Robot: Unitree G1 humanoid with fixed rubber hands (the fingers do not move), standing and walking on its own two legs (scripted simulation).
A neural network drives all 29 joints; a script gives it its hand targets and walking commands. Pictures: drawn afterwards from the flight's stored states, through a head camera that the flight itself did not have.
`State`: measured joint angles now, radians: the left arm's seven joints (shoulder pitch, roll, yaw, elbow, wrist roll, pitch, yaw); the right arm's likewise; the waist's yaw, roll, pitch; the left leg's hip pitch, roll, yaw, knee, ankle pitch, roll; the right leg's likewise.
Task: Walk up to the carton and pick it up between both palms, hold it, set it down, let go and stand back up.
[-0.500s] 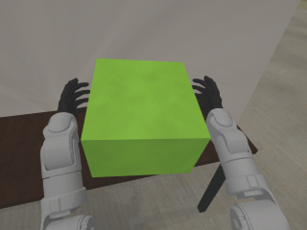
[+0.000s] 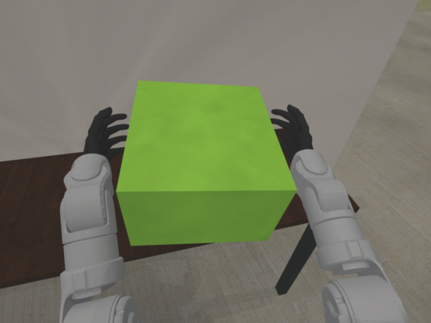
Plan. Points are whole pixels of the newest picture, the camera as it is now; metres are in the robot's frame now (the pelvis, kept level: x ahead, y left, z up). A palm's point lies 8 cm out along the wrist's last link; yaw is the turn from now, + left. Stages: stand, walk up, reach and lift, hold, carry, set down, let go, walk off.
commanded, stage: hold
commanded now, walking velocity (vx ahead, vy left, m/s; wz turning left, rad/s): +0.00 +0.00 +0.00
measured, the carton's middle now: (201, 158) +0.40 +0.01 +0.13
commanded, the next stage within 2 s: none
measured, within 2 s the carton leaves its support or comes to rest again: neither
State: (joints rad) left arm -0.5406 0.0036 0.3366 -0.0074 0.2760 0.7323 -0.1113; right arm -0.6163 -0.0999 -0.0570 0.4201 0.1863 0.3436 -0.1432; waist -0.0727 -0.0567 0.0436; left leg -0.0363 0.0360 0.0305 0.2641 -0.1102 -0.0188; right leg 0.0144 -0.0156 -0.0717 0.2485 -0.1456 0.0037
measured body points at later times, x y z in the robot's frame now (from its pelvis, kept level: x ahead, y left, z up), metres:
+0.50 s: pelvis +0.01 +0.01 +0.00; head -0.02 +0.03 +0.45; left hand +0.37 +0.19 +0.19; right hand +0.38 -0.16 +0.19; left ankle +0.03 +0.13 -0.75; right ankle +0.00 -0.12 -0.75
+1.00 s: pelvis +0.00 +0.00 +0.00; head -0.03 +0.02 +0.45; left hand +0.37 +0.18 +0.18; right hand +0.38 -0.17 +0.18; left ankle +0.03 +0.13 -0.75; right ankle +0.00 -0.12 -0.75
